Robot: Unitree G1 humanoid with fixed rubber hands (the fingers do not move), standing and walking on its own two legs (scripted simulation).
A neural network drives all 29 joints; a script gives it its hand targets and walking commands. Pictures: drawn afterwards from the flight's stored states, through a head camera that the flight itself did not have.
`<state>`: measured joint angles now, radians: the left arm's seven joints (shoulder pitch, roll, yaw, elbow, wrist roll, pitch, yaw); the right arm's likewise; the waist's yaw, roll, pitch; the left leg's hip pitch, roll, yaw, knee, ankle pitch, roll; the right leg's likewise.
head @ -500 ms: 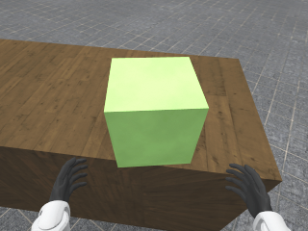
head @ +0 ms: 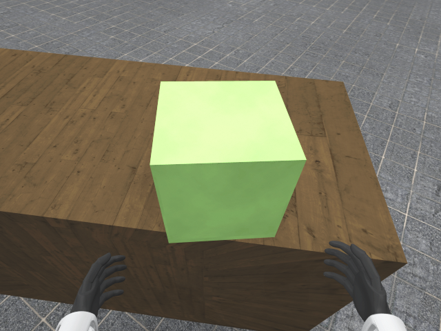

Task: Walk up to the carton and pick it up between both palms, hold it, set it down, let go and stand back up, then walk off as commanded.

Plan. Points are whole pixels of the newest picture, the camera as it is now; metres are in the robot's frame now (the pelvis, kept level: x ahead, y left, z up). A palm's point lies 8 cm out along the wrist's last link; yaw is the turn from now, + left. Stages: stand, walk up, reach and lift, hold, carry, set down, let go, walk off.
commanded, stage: set down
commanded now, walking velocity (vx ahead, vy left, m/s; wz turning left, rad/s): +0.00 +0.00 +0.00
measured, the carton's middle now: (220, 163) +0.40 +0.02 +0.10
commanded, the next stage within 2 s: let go in 0.90 s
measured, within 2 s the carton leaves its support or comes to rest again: neither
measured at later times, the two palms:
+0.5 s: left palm (95, 328) +0.15 +0.22 -0.06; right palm (368, 302) +0.19 -0.22 +0.03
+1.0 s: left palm out of the picture +0.11 +0.22 -0.08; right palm (366, 305) +0.18 -0.22 +0.03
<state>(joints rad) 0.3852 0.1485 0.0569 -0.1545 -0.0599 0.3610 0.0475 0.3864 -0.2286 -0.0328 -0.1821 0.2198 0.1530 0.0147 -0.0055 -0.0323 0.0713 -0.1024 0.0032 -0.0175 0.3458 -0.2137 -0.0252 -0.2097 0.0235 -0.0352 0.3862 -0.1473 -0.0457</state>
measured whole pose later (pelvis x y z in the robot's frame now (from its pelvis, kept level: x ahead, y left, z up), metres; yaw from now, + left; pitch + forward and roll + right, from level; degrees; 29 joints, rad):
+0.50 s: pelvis -0.01 +0.00 +0.00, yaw +0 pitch -4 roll +1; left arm 0.26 0.15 0.06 0.32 -0.06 0.21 0.00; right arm 0.32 -0.23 -0.03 -0.01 0.11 0.01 0.07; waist -0.01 -0.02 0.06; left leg -0.08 0.01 -0.02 0.36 -0.22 -0.02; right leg -0.17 0.03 -0.04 0.39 -0.15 -0.04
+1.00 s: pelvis -0.04 +0.00 +0.00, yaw +1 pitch -9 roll +0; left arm 0.19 0.15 0.06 0.61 0.01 0.06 -0.04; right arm 0.14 -0.21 -0.03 0.21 0.06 -0.03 0.03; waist -0.03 0.01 0.08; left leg -0.07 0.02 -0.02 0.41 -0.24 -0.01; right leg -0.13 0.04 -0.03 0.39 -0.15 -0.04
